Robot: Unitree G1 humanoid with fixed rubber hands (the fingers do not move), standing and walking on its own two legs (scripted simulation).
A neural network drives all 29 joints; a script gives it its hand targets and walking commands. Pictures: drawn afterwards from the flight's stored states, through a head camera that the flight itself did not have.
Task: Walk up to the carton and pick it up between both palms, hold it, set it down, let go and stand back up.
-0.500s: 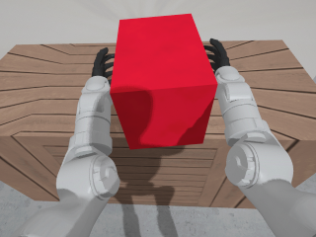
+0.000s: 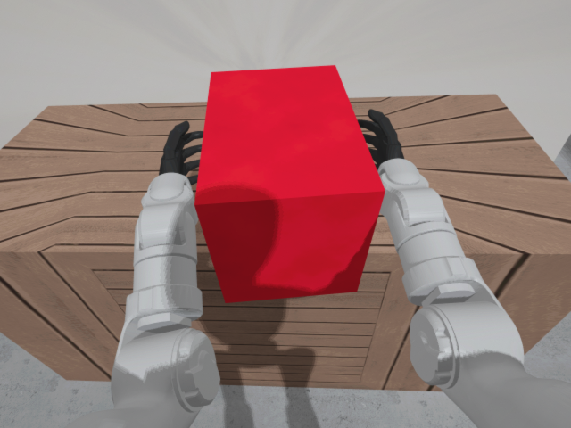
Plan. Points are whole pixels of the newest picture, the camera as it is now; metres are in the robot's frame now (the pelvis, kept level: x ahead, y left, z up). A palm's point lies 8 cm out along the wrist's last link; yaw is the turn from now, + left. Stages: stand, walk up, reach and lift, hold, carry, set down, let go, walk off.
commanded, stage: reach and lift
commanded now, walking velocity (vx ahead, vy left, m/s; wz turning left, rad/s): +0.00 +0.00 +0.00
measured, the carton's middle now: (282, 179) +0.45 -0.02 +0.13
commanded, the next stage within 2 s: hold in 1.30 s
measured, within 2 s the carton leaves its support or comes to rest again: neither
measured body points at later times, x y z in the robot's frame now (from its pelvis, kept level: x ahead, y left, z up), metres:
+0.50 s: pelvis -0.03 +0.01 +0.00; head -0.05 +0.01 +0.45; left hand +0.37 +0.16 +0.19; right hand +0.38 -0.13 +0.18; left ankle +0.03 +0.10 -0.76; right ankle -0.01 -0.09 -0.76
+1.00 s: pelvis +0.01 +0.00 +0.00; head -0.01 +0.00 +0.45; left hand +0.37 +0.16 +0.18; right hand +0.38 -0.14 +0.17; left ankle +0.03 +0.10 -0.76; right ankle -0.01 -0.09 -0.76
